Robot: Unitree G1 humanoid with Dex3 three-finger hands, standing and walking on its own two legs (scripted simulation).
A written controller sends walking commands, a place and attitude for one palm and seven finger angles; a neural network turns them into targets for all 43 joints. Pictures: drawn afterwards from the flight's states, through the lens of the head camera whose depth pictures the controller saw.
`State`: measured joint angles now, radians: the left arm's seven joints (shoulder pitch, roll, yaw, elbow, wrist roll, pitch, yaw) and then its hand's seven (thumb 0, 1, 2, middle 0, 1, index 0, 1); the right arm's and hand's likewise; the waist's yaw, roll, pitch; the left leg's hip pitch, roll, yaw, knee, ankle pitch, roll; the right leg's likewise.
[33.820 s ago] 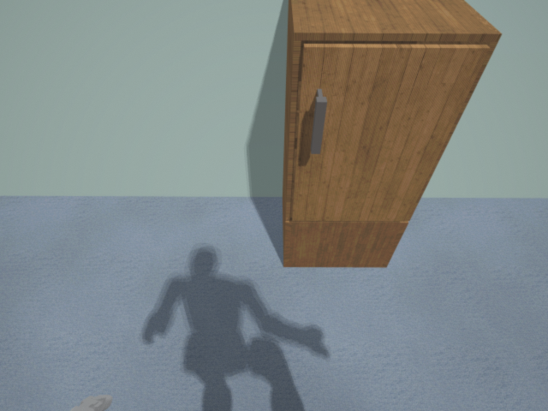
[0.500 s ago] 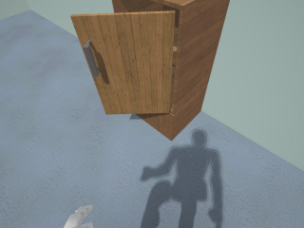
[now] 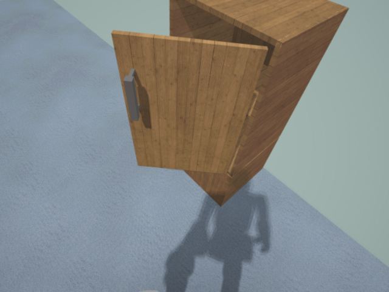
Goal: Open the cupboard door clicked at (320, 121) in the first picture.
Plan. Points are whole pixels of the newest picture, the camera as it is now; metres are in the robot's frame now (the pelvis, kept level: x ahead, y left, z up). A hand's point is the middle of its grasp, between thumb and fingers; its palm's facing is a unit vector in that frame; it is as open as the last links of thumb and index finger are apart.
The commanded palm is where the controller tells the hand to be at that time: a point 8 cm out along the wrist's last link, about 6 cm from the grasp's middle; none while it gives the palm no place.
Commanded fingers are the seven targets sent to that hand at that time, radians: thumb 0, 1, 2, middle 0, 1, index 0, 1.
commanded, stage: come to a stop and stand still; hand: left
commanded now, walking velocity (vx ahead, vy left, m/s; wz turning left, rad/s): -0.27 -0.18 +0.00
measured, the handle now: (133, 95) +0.62 +0.24 +0.01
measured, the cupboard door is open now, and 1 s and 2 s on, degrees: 43 43 43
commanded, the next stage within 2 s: look again from close up in 1.24 s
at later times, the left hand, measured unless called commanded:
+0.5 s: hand out of the picture +0.09 +0.15 -0.15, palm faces +0.02 -0.97 -0.23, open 7.4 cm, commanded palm none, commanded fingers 0.00 0.90 0.90 -0.20 -0.30 -0.20 -0.30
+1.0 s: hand out of the picture +0.00 +0.18 -0.16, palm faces +0.04 -0.96 -0.28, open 7.4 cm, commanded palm none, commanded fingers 0.00 0.90 0.90 -0.20 -0.30 -0.20 -0.30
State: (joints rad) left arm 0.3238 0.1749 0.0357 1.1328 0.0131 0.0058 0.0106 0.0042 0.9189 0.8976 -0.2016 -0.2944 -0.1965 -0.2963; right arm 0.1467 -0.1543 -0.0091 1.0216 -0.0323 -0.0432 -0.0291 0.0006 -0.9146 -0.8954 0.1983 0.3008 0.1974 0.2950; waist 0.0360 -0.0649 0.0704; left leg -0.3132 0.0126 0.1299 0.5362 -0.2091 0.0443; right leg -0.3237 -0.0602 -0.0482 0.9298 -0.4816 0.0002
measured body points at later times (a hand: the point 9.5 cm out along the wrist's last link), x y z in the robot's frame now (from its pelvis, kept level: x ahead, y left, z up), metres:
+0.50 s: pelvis +0.01 -0.04 +0.01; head +0.03 -0.05 +0.46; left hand +0.09 +0.20 -0.14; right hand +0.04 -0.29 -0.15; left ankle -0.01 +0.08 -0.70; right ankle +0.01 -0.15 -0.73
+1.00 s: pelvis -0.03 -0.02 +0.00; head -0.05 -0.04 +0.45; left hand -0.01 +0.23 -0.14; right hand +0.02 -0.26 -0.15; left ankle -0.01 +0.08 -0.73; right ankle +0.01 -0.15 -0.73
